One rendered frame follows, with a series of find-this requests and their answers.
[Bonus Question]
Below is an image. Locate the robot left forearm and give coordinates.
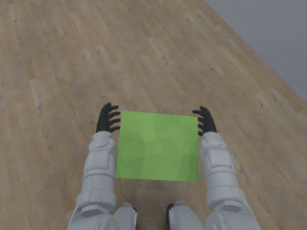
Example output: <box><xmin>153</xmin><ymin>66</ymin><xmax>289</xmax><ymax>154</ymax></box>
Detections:
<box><xmin>66</xmin><ymin>130</ymin><xmax>117</xmax><ymax>230</ymax></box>

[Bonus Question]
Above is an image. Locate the right robot shin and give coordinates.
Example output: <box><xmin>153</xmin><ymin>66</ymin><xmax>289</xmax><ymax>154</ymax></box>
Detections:
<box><xmin>172</xmin><ymin>201</ymin><xmax>185</xmax><ymax>208</ymax></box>

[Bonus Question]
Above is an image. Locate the left robot thigh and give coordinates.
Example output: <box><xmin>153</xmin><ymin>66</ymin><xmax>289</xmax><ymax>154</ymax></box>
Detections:
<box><xmin>113</xmin><ymin>207</ymin><xmax>138</xmax><ymax>230</ymax></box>

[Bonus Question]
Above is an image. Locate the robot left hand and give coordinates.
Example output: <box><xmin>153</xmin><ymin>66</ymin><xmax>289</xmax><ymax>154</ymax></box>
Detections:
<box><xmin>96</xmin><ymin>103</ymin><xmax>121</xmax><ymax>133</ymax></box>

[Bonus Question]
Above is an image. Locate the robot right forearm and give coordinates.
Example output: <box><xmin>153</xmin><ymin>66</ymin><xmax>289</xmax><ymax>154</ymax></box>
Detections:
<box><xmin>200</xmin><ymin>131</ymin><xmax>261</xmax><ymax>229</ymax></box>

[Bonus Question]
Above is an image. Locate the robot left upper arm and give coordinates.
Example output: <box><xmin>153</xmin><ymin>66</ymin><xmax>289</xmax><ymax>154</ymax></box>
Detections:
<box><xmin>67</xmin><ymin>213</ymin><xmax>120</xmax><ymax>230</ymax></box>

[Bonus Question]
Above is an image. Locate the robot right hand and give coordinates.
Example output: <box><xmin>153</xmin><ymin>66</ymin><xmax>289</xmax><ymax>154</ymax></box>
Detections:
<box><xmin>192</xmin><ymin>106</ymin><xmax>217</xmax><ymax>137</ymax></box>

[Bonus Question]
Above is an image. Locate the robot right upper arm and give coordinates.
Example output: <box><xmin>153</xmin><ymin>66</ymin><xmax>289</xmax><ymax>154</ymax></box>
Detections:
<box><xmin>205</xmin><ymin>209</ymin><xmax>261</xmax><ymax>230</ymax></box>

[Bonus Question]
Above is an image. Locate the carton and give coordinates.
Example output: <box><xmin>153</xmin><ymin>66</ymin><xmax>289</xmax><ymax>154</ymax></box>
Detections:
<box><xmin>115</xmin><ymin>110</ymin><xmax>199</xmax><ymax>182</ymax></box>

